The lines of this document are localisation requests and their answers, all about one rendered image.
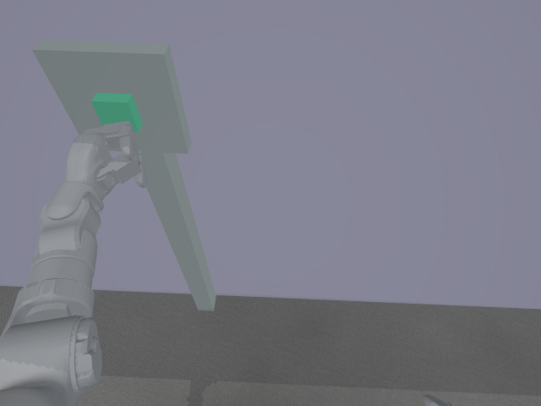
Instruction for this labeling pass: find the button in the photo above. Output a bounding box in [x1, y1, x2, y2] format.
[91, 93, 143, 132]

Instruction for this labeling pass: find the robot left forearm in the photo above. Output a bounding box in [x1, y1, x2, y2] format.
[0, 181, 104, 342]

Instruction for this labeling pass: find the left robot hand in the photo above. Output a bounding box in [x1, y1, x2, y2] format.
[64, 121, 146, 200]

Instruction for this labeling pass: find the robot left upper arm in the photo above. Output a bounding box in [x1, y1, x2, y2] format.
[0, 315, 102, 406]

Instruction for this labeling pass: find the panel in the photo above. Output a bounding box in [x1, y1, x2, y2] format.
[32, 40, 216, 311]

